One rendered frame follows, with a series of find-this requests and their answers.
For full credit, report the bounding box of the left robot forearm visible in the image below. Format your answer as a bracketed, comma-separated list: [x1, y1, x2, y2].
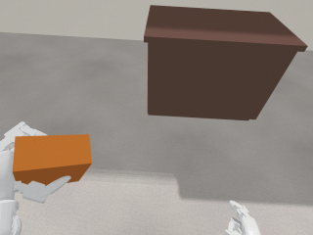
[0, 199, 22, 235]

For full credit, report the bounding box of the robot left hand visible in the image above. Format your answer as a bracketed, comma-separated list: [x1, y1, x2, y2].
[0, 121, 71, 204]

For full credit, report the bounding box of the table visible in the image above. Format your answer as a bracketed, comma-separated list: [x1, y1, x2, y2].
[144, 5, 308, 121]

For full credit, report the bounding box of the sponge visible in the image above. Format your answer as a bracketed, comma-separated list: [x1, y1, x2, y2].
[12, 134, 92, 186]

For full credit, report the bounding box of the robot right hand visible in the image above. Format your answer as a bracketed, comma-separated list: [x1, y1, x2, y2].
[225, 200, 261, 235]

